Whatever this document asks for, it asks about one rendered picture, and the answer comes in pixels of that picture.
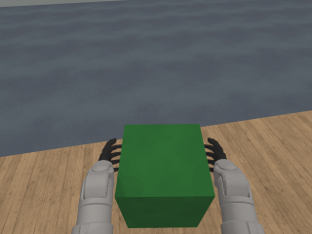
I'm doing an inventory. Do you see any left robot hand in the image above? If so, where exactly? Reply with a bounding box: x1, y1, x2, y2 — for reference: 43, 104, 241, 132
98, 138, 122, 173

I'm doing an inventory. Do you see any right robot hand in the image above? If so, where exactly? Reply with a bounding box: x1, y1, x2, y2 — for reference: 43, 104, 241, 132
204, 137, 227, 173

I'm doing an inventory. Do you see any right robot forearm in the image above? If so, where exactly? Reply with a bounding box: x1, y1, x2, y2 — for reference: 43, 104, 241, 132
214, 159, 265, 234

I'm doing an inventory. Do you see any left robot forearm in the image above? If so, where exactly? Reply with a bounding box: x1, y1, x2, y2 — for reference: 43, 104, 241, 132
71, 160, 115, 234

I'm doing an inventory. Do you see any carton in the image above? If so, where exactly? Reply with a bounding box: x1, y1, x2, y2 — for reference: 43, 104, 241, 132
114, 124, 215, 228

